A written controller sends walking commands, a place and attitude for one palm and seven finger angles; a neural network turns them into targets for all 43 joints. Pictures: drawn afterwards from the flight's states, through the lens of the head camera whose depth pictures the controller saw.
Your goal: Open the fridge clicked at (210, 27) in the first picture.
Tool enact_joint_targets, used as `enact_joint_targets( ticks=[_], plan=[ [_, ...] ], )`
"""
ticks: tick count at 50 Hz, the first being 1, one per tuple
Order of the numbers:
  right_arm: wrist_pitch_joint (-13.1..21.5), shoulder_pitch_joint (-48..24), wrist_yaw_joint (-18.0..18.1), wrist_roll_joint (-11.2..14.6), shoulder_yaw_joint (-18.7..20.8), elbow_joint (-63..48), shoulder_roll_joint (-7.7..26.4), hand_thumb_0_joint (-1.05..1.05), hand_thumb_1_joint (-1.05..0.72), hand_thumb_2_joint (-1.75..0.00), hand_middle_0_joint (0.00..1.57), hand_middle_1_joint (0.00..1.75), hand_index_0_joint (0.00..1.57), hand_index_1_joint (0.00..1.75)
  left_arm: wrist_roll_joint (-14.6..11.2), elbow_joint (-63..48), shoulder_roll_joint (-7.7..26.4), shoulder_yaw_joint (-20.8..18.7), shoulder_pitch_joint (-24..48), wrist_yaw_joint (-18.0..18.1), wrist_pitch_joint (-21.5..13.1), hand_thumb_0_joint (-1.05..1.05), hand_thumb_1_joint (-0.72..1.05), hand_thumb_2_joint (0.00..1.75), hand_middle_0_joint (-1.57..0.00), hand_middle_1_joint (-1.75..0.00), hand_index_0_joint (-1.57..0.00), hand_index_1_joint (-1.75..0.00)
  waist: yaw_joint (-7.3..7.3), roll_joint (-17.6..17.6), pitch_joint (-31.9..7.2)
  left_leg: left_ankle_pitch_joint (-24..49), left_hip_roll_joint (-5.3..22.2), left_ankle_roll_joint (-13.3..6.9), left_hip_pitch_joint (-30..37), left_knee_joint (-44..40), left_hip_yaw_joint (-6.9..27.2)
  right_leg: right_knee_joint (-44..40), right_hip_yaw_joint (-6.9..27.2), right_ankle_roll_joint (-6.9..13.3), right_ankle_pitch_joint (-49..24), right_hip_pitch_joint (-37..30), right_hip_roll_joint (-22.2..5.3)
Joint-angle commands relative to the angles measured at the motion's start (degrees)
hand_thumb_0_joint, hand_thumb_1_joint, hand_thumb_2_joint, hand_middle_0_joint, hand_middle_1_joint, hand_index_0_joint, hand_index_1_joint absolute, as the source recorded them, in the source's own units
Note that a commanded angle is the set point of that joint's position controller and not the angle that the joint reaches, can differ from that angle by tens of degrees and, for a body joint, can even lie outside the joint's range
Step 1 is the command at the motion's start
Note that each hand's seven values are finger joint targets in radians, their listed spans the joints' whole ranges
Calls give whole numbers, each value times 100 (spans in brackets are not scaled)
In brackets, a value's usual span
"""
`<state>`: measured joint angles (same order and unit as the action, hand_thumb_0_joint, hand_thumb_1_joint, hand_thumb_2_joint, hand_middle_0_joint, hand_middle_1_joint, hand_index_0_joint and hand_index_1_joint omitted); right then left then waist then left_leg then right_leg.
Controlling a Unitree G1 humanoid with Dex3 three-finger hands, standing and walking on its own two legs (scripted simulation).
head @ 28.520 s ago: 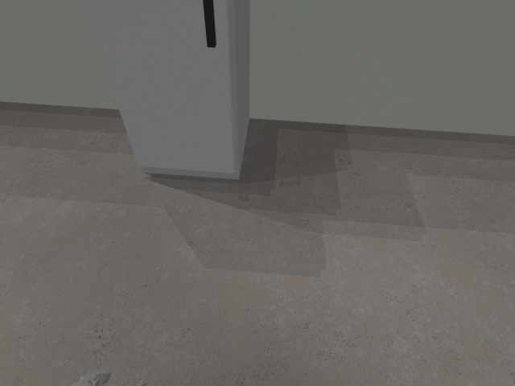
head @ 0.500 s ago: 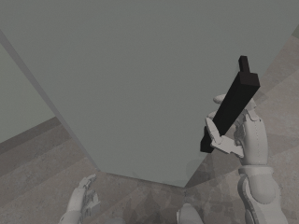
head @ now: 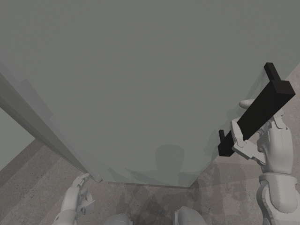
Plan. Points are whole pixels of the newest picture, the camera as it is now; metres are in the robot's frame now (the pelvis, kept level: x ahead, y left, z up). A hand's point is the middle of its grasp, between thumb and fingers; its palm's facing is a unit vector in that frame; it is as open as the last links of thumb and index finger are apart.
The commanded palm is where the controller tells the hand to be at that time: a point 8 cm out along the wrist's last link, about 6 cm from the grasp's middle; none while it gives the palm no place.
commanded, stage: walk backward, drawing the door open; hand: right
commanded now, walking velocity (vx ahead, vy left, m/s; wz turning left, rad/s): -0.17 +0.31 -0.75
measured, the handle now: (242, 118) +0.33 -0.17 +0.14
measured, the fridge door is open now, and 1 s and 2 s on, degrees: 62 68 71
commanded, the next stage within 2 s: stop walking and hold the door back in 0.16 s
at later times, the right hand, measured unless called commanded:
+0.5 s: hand (230, 192) +0.18 -0.11 +0.14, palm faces +0.54 +0.78 -0.31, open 6.6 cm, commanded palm +0.16 -0.18 +0.13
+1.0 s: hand (235, 155) +0.24 -0.13 +0.14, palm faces +0.53 +0.80 -0.28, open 6.1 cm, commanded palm +0.18 -0.20 +0.13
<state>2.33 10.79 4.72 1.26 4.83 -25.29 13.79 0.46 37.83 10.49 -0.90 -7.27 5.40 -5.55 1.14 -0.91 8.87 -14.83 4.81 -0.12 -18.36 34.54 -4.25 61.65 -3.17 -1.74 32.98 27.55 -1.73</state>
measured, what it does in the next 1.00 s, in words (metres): steps to the left, turning right: right foot, then left foot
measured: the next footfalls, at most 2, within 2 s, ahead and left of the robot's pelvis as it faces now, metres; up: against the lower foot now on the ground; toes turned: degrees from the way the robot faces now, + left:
right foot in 0.08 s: +0.03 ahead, -0.09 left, +0.00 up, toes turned -12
left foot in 0.34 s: +0.12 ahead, +0.27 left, +0.00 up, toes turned -14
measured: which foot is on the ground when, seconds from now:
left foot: down 0.00-0.06, up 0.08-0.32, down 0.34-0.68, up 0.70-0.88, down 0.90-1.00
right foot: up 0.00-0.06, down 0.08-0.32, up 0.34-0.66, down 0.68-0.90, up 0.92-1.00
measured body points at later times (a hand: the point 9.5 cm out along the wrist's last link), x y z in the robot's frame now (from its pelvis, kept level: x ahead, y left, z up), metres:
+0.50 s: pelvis -0.04 +0.18 +0.00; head -0.03 +0.21 +0.45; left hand +0.21 +0.35 -0.10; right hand +0.15 -0.15 +0.15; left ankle +0.08 +0.28 -0.73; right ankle -0.08 +0.04 -0.64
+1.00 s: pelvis -0.10 +0.21 -0.01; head -0.07 +0.23 +0.44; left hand +0.05 +0.43 -0.15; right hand +0.21 -0.17 +0.16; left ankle -0.01 +0.29 -0.73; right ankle -0.12 +0.09 -0.68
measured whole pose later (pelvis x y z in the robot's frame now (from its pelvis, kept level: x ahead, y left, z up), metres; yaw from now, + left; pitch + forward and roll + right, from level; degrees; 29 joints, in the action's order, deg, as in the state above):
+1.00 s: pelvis -0.10 +0.21 -0.01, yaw -18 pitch -3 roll -1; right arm 9.1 -38.6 1.2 -0.1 16.1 48.0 23.4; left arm -2.1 44.3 14.1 0.6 -15.5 5.8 -1.2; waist 3.6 3.5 5.9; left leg -14.2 0.7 -1.8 -20.5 37.5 -2.3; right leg 58.2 -0.5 0.0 25.7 26.1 0.2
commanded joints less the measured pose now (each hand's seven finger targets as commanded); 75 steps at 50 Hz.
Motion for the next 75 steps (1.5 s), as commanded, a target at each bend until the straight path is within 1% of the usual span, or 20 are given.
enact_joint_targets(
  ticks=[1, 2, 4, 6, 10, 13, 15, 16, 19, 23, 31, 33, 34, 37, 43, 45, 46, 55, 66, 75],
  plan=[
    [743, -840, 32, 85, 416, -1800, 712, 0, -90, -90, 45, 140, 45, 140, 55, -992, 284, -79, 206, 117, -285, 0, 90, 90, -20, -30, -20, -30, 61, -452, -2152, 2946, 738, -555, 853, 554, -242, -3213, -527, 9, -1470, -1543, 78],
    [763, -938, 12, 71, 291, -1817, 630, 0, -90, -90, 45, 140, 45, 140, 78, -1024, 403, -148, -1, 137, -285, 0, 90, 90, -20, -30, -20, -30, 234, 155, -2225, 1733, 544, -237, -505, 1614, -351, -3813, 174, 184, -2829, -2992, -501],
    [975, -1028, -10, -240, 143, -1629, 583, 0, -90, -90, 45, 140, 45, 140, 139, -1047, 705, -177, -46, 80, -302, 0, 90, 90, -20, -30, -20, -30, -11, 1808, -2266, -2260, -242, 354, -2529, 3388, 483, -4174, 4189, 1333, -7351, -4319, -3173],
    [1114, -1424, -101, -229, 301, -2156, 733, 0, -90, -90, 45, 140, 45, 140, 169, -1059, 669, -192, 214, -60, -354, 0, 90, 90, -20, -30, -20, -30, 16, 756, -2046, -1321, -142, 328, -2410, 3237, 983, -4231, 3313, 1378, -5499, -3543, -2757],
    [853, -944, -37, -124, 461, -1550, 658, 0, -90, -90, 45, 140, 45, 140, 78, -902, 697, -251, 336, -110, -343, 0, 90, 90, -20, -30, -20, -30, -199, 2076, -1511, -523, -109, 295, -396, 1303, 659, -4116, 1208, 699, -3386, -1567, -1547],
    [776, -984, 57, -16, 576, -1509, 710, 0, -90, -90, 45, 140, 45, 140, -39, -1150, 658, -171, 376, -100, -317, 0, 90, 90, -20, -30, -20, -30, -239, 1973, -1688, -546, -666, 323, 1265, 175, -67, -4212, 1016, 545, -504, -380, -1067],
    [588, -1656, 162, -61, 572, -250, 742, 0, -90, -90, 45, 140, 45, 140, -173, -1065, 516, -115, 203, -33, -246, 0, 90, 90, -20, -30, -20, -30, -207, 449, -1720, -426, -247, 328, 1136, -1213, 252, -2277, 262, 243, -136, -444, -114],
    [510, -2018, 252, -49, 1207, 91, 1539, 0, -90, -90, 45, 140, 45, 140, -127, -979, 396, -167, 245, 14, -227, 0, 90, 90, -20, -30, -20, -30, -234, -1876, -1745, -1367, 1209, -113, 688, -2272, 2243, -188, 165, 42, 220, 103, 436],
    [434, -2971, 253, -58, 1528, 1102, 2058, 0, -90, -90, 45, 140, 45, 140, 66, -755, 569, -20, 248, 101, -172, 0, 90, 90, -20, -30, -20, -30, -203, -1051, -1945, -1644, 1863, -458, 266, -2172, 3123, 1299, 893, 126, -460, 334, 305],
    [800, -3753, 196, 93, 1298, 2305, 1856, 0, -90, -90, 45, 140, 45, 140, -53, -500, 766, -15, 333, 145, 63, 0, 90, 90, -20, -30, -20, -30, -154, -1365, -1672, -957, 1448, -278, 585, -1894, 1704, 316, 493, -20, -1062, 277, 287],
    [1121, -5621, 169, 36, 1172, 3960, 2150, 0, -90, -90, 45, 140, 45, 140, -137, -456, 956, -132, -13, 18, 232, 0, 90, 90, -20, -30, -20, -30, -143, -1160, -1978, -1720, 1397, -127, -200, -2059, 1293, -3320, -245, 366, -609, -2027, 478],
    [1301, -6115, 55, 26, 1001, 4081, 1985, 0, -90, -90, 45, 140, 45, 140, -79, -481, 1113, -102, -167, 29, 235, 0, 90, 90, -20, -30, -20, -30, -14, 596, -1907, -1818, 455, 119, -834, -446, 559, -4674, 322, 750, -155, -2480, -40],
    [1391, -6328, 19, 91, 836, 4027, 1678, 0, -90, -90, 45, 140, 45, 140, -92, -652, 1267, -100, 63, 34, 220, 0, 90, 90, -20, -30, -20, -30, -49, 2815, -1524, -1696, -388, 305, -1692, 1313, -410, -5326, 1709, 1120, 504, -2519, -1208],
    [1299, -7275, 136, -212, 1273, 4613, 2569, 0, -90, -90, 45, 140, 45, 140, -220, -445, 1209, -189, -196, -6, 197, 0, 90, 90, -20, -30, -20, -30, -92, 1364, -1773, -1009, -178, 120, -1851, 3645, 445, -4834, 2363, 1591, -1120, -1792, -1763],
    [932, -7451, -35, -91, 1194, 6072, 2476, 0, -90, -90, 45, 140, 45, 140, -341, -430, 1232, -93, -415, 167, 203, 0, 90, 90, -20, -30, -20, -30, -297, 577, -2223, -715, -329, 61, 1583, -651, 165, -2980, 313, 664, -758, -705, -594],
    [841, -7241, -42, -124, 1631, 6548, 3197, 0, -90, -90, 45, 140, 45, 140, -273, -442, 1189, -221, -427, 186, 263, 0, 90, 90, -20, -30, -20, -30, -256, -1763, -1884, -2503, 1766, -845, 1874, -2246, 3822, -479, 109, 221, 198, 1012, 213],
    [785, -7118, -16, -115, 2023, 6571, 3515, 0, -90, -90, 45, 140, 45, 140, -192, -342, 1421, -341, -482, 192, 189, 0, 90, 90, -20, -30, -20, -30, -276, -1002, -1649, -2164, 2049, -993, 1302, -2441, 3955, 258, 632, 141, -252, 889, 94],
    [1122, -6234, -108, -11, 2483, 6300, 3671, 0, -90, -90, 45, 140, 45, 140, -150, -134, 1250, -44, -506, 131, -86, 0, 90, 90, -20, -30, -20, -30, -212, -1123, -2030, -725, 924, -538, 739, -1703, 1247, -1907, -199, 170, -1111, -661, 110],
    [1334, -4536, -147, -46, 1896, 3578, 2344, 0, -90, -90, 45, 140, 45, 140, -158, -815, 1100, -105, -134, 2, 50, 0, 90, 90, -20, -30, -20, -30, -196, 1485, -1941, 235, -534, 123, 749, 94, 159, -3998, 1034, 772, -3535, -1295, -1059],
    [1178, -3230, 67, 73, 2162, 2688, 2437, 0, -90, -90, 45, 140, 45, 140, -145, -838, 1040, -157, -140, 64, 159, 0, 90, 90, -20, -30, -20, -30, -127, 361, -2362, 2356, -13, 10, 1048, -478, 605, -3324, 146, 229, -3532, -1660, -462]
  ],
)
